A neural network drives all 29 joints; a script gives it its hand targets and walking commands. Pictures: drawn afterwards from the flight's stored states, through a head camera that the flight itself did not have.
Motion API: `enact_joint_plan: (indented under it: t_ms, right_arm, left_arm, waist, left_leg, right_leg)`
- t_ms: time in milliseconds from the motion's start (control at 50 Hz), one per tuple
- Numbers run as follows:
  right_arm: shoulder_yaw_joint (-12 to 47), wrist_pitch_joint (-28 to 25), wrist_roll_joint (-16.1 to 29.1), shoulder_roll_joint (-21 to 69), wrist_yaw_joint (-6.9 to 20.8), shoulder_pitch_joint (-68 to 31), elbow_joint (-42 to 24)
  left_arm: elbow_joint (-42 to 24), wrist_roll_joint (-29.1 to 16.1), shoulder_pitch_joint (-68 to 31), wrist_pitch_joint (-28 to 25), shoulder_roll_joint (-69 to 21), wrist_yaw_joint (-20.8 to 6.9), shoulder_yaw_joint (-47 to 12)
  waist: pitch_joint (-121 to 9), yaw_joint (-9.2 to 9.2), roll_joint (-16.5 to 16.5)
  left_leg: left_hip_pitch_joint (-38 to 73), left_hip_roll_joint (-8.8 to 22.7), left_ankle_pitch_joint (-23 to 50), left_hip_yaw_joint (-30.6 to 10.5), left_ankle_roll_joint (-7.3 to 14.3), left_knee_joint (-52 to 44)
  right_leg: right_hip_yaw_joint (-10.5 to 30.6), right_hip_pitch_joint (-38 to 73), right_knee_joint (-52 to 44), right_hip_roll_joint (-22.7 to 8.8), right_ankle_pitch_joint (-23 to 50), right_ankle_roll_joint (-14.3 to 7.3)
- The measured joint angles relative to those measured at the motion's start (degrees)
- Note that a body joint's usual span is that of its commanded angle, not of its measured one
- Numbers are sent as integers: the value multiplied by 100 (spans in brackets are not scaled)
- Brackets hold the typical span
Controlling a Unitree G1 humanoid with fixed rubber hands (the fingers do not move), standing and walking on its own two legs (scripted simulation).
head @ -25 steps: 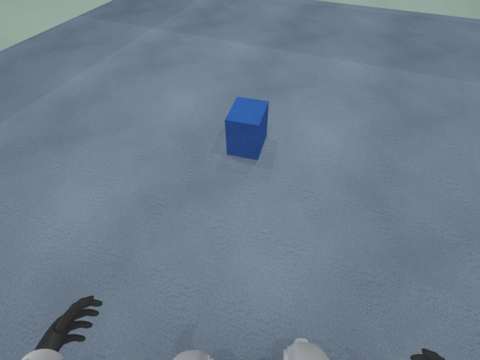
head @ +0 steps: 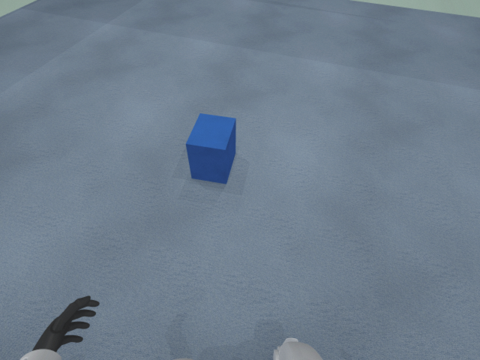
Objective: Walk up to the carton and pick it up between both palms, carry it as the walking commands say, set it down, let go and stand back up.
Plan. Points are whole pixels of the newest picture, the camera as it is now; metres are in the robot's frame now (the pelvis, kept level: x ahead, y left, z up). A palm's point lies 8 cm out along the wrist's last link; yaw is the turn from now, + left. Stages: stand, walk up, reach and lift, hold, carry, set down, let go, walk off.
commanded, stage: walk up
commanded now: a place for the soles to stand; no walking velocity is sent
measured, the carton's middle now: (213, 148) +1.18 +0.11 -0.60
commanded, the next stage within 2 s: none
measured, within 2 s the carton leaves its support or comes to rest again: neither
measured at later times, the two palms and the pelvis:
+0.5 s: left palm (93, 227) +0.38 +0.28 -0.03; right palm (433, 267) +0.30 -0.37 -0.06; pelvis +0.23 -0.04 +0.00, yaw -1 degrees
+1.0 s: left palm (137, 154) +0.58 +0.24 -0.04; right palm (400, 175) +0.53 -0.40 -0.06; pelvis +0.44 -0.08 +0.00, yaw +0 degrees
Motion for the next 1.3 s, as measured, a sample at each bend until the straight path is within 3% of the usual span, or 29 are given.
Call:
enact_joint_plan:
  t_ms: [40,100,140,180,200,260,300,400,460,500,560,600,660,700,720,760,840,900,960,980,1000,1020,1060,1120,1220,1300]
  right_arm:
    - [-3,38,62,41,7,-226,-133]
    - [126,-24,135,193,80,-500,-356]
    - [218,-112,146,283,158,-585,-508]
    - [309,-226,60,332,160,-576,-657]
    - [360,-254,-7,347,119,-600,-698]
    - [441,-306,-75,467,-77,-644,-663]
    - [426,-336,-68,499,-150,-521,-619]
    - [279,-287,-29,269,-108,-163,-375]
    - [151,-231,-37,62,-29,17,-267]
    - [52,-148,-55,-29,29,70,-200]
    - [-57,121,-69,-152,83,-117,-78]
    - [-93,183,-32,-175,89,-257,-128]
    - [-4,129,42,-55,135,-421,-291]
    - [105,27,92,58,190,-453,-436]
    - [156,-49,82,110,205,-435,-501]
    - [269,-141,-14,161,172,-399,-615]
    - [394,-194,-94,369,-23,-451,-545]
    - [388,-196,-62,370,-71,-289,-471]
    - [324,-126,-51,223,-36,-169,-347]
    - [288,-102,-65,155,-12,-122,-335]
    - [243,-72,-76,98,10,-105,-306]
    - [197,-10,-89,45,27,-133,-257]
    - [110,160,-118,-92,57,-225,-195]
    - [-15,269,-121,-223,75,-364,-209]
    - [82,233,-118,-26,194,-558,-374]
    - [230,200,-125,145,338,-675,-522]
  left_arm:
    - [61,7,68,-13,-68,49,-115]
    - [212,5,168,-2,-19,38,-175]
    - [288,-39,236,45,89,5,-142]
    - [389,-82,326,147,192,-14,-38]
    - [461,-122,355,223,219,-27,21]
    - [588,-153,404,351,364,-155,106]
    - [603,-165,425,326,420,-240,142]
    - [497,-218,411,181,389,-411,143]
    - [353,-190,464,43,434,-411,127]
    - [229,-129,460,-46,502,-306,160]
    - [188,-48,396,-29,306,-66,106]
    - [212,6,391,-2,162,27,-2]
    - [282,19,451,41,117,68,-83]
    - [327,-4,529,103,194,65,-73]
    - [358,-22,576,142,239,64,-45]
    - [476,-108,640,266,250,49,33]
    - [568,-160,611,350,358,-100,86]
    - [513,-174,520,256,381,-164,106]
    - [385,-232,454,111,371,-223,106]
    - [297,-231,464,46,400,-221,105]
    - [208,-196,450,-11,433,-188,112]
    - [142,-150,419,-43,430,-125,117]
    - [106,-70,372,-53,308,31,68]
    - [137,-9,423,-55,99,184,-91]
    - [296,7,748,-42,144,261,-110]
    - [423,-59,990,39,330,307,3]
  waist:
    - [14,74,134]
    - [-78,210,181]
    - [-192,330,96]
    - [-353,478,-98]
    - [-387,512,-147]
    - [-308,461,-339]
    - [-310,393,-419]
    - [-401,194,-358]
    - [-472,73,-239]
    - [-462,64,-193]
    - [-283,101,46]
    - [-176,138,223]
    - [-126,255,230]
    - [-184,355,86]
    - [-232,411,-30]
    - [-336,473,-128]
    - [-247,369,-319]
    - [-272,230,-326]
    - [-325,149,-262]
    - [-365,116,-226]
    - [-365,97,-202]
    - [-325,100,-180]
    - [-211,87,-22]
    - [-66,130,261]
    - [-81,324,227]
    - [-109,463,6]
  left_leg:
    - [-510,-66,-88,40,-32,116]
    - [-877,3,-98,191,-62,-1246]
    - [-796,-7,430,337,-53,-2412]
    - [-712,-99,1178,521,-192,-2492]
    - [-662,-88,1237,602,-252,-2436]
    - [-209,-102,1059,764,-338,-2663]
    - [103,-85,991,823,-301,-2911]
    - [783,133,791,896,-343,-3429]
    - [885,324,366,789,-306,-3127]
    - [560,330,2,514,-119,-2131]
    - [-168,8,-81,73,-47,-445]
    - [-589,-86,-46,92,-55,-130]
    - [-805,-107,-329,274,-47,-1076]
    - [-615,-133,3,413,15,-2266]
    - [-511,-193,483,481,-76,-2476]
    - [-413,-184,938,590,-274,-2476]
    - [149,-123,753,684,-374,-2803]
    - [547,22,630,678,-379,-3083]
    - [866,202,381,697,-418,-3146]
    - [823,266,203,643,-349,-2912]
    - [671,287,49,518,-254,-2460]
    - [465,203,-108,329,-197,-1866]
    - [-2,-2,-172,35,-115,-768]
    - [-641,-157,53,11,-83,-148]
    - [-1099,2,90,327,-105,-1424]
    - [-773,74,1027,543,-18,-2771]
  right_leg:
    - [-78,238,-18,1,-59,-7]
    - [-198,586,-50,-62,-408,55]
    - [-219,699,125,-178,-716,0]
    - [-16,489,822,-305,-1500,-228]
    - [172,293,1299,-221,-1610,-260]
    - [350,-202,2375,-136,-1395,-253]
    - [330,-452,2445,-156,-1237,-221]
    - [212,-506,670,-346,-732,-162]
    - [80,-114,-512,-345,-160,-173]
    - [13,-194,-265,-314,512,-38]
    - [-63,-108,166,-228,-296,26]
    - [-188,56,125,-232,-175,46]
    - [-298,322,97,-331,-313,39]
    - [-308,413,237,-473,-603,-20]
    - [-245,387,474,-557,-1004,-105]
    - [51,145,1183,-428,-1564,-232]
    - [248,-320,2134,-190,-1415,-228]
    - [185,-445,1554,-179,-1334,-202]
    - [35,-173,-9,-247,-541,-159]
    - [-5,-71,-356,-227,-213,-137]
    - [-59,-99,-280,-215,308,-106]
    - [-87,-161,-3,-212,335,-84]
    - [-111,-33,214,-159,-319,-80]
    - [-229,297,87,-147,-336,-7]
    - [-304,832,-89,-295,-608,24]
    - [-246,1130,115,-478,-1045,119]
